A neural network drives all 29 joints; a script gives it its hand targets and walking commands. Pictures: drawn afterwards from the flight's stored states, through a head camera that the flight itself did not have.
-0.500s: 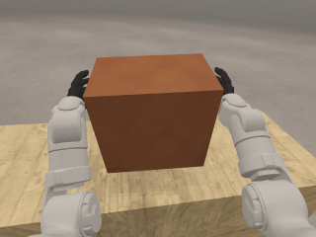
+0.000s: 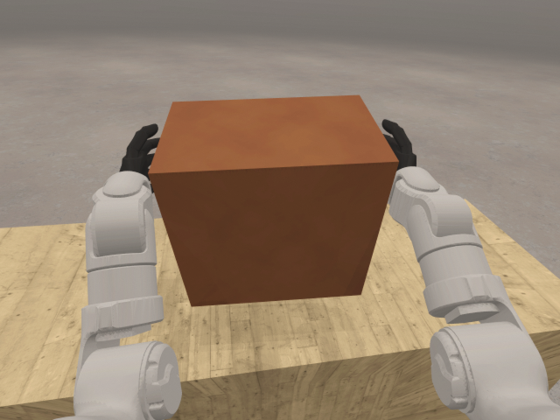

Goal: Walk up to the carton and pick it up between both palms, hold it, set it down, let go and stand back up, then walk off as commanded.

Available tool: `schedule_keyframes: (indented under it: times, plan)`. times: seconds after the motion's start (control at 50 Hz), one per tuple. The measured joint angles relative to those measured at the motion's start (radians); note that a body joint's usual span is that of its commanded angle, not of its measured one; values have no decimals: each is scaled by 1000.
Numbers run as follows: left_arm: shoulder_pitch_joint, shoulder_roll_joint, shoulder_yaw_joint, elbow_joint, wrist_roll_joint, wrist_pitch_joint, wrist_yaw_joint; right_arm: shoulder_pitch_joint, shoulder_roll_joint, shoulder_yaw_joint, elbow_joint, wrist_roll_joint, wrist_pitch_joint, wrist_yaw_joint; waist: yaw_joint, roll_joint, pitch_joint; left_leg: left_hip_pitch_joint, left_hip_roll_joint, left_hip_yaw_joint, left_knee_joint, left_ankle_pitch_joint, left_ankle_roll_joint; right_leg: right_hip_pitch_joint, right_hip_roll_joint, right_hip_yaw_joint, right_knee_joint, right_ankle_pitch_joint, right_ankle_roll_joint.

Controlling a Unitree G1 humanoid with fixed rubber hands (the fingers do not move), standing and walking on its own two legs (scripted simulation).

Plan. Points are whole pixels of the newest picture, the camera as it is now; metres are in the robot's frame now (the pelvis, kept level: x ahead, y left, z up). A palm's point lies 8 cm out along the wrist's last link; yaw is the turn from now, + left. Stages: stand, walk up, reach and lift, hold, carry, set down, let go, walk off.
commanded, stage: hold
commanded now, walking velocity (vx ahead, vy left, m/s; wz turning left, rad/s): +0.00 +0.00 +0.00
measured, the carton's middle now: (272, 204) +0.37 +0.01 +0.21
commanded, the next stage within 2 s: set down in 1.34 s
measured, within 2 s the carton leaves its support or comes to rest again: neither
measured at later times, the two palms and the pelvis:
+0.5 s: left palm (135, 186) +0.35 +0.19 +0.25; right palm (395, 175) +0.36 -0.16 +0.26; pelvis +0.00 +0.00 +0.00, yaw +0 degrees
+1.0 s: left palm (139, 184) +0.35 +0.19 +0.25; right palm (398, 175) +0.36 -0.16 +0.26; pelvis +0.00 +0.00 +0.00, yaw +0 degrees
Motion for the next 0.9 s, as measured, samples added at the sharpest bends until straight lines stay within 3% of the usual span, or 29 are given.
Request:
schedule_keyframes:
  times: [0.9]
  plan:
    - [-2,-3,-14,2,2,5,12,-13,-11,-1,30,10,-10,10,-1,-13,-1,-12,3,1,5,-1,-1,-8,4,2,-5,5,-2]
